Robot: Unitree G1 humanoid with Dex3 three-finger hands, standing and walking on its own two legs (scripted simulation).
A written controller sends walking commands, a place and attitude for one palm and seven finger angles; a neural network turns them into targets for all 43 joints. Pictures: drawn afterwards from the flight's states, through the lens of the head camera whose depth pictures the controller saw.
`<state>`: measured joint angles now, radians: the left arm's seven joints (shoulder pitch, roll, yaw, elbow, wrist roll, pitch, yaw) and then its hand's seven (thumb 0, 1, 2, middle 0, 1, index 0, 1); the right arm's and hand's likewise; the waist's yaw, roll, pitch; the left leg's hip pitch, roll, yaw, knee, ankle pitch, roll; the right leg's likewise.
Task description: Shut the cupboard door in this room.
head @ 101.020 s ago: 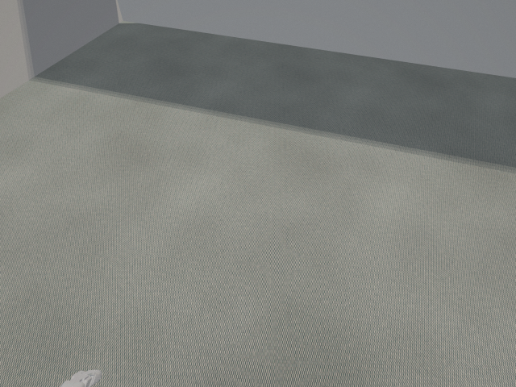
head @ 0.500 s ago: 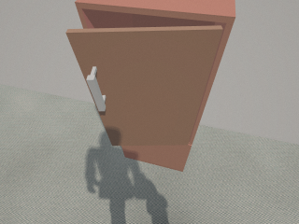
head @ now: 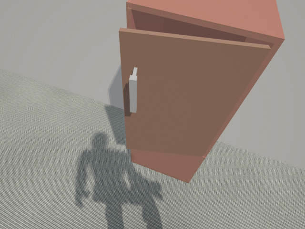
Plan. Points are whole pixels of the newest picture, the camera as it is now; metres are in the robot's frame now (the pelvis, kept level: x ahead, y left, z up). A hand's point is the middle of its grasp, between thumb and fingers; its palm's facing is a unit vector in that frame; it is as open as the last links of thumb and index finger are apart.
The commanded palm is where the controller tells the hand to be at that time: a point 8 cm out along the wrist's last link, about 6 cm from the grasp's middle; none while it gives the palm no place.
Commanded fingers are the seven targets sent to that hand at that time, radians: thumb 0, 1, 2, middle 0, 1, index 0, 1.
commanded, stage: come to a stop and stand still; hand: left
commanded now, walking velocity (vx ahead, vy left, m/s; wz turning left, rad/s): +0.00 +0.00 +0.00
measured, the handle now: (134, 90) +0.48 +0.11 +0.08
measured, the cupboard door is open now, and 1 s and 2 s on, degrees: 15 15 15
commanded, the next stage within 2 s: look again from close up in 0.52 s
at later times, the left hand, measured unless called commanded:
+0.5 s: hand out of the picture -0.03 +0.16 -0.18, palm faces -0.01 -0.99 -0.13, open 7.4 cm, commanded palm none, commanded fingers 0.00 0.90 0.90 -0.20 -0.30 -0.20 -0.30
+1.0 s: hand out of the picture +0.00 +0.19 -0.17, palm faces -0.01 -0.96 -0.26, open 7.4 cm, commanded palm none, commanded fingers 0.00 0.90 0.90 -0.20 -0.30 -0.20 -0.30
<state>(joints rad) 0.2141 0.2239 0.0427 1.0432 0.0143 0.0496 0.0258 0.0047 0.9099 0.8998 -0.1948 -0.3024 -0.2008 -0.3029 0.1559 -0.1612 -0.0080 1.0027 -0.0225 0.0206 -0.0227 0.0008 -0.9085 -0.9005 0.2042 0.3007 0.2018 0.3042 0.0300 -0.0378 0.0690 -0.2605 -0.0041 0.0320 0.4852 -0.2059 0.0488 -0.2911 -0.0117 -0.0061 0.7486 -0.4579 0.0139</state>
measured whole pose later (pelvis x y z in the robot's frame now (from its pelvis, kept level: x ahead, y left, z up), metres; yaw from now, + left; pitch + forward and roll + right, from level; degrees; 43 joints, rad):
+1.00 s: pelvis +0.00 +0.00 -0.01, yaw -1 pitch -1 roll +1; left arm 0.32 0.17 -0.01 1.07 0.02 -0.03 0.04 0.00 0.91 0.90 -0.20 -0.30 -0.20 -0.30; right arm 0.25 -0.21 -0.01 1.04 -0.01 -0.02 -0.01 0.02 -0.93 -0.90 0.20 0.30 0.20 0.30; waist -0.01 0.04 0.00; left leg -0.28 -0.03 0.07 0.50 -0.22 0.04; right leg -0.19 -0.02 0.04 0.54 -0.34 0.02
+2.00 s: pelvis -0.03 -0.02 -0.07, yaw +0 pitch +10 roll -2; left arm 0.46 0.25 0.19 -0.08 -0.32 -0.30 -0.27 0.02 0.90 0.90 -0.74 -0.89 -0.74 -0.89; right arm 0.29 -0.21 0.01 0.57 0.04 -0.24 -0.08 0.01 -0.90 -0.90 0.21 0.30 0.21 0.30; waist 0.00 0.04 -0.12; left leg -0.79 0.03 0.00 1.01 -0.40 0.01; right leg -0.66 0.02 -0.06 1.00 -0.52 -0.02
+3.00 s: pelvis -0.02 -0.03 -0.03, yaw +1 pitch +2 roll -1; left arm 0.32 0.26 0.17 -0.13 -0.30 -0.11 -0.23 0.02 0.90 0.90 -1.30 -1.50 -1.30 -1.50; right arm 0.27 -0.26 0.05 0.57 0.05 -0.26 -0.07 0.01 -0.90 -0.90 0.21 0.30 0.20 0.30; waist 0.02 0.05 -0.06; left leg -0.48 0.02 0.00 0.75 -0.30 0.01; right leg -0.35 0.01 -0.06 0.73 -0.42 -0.02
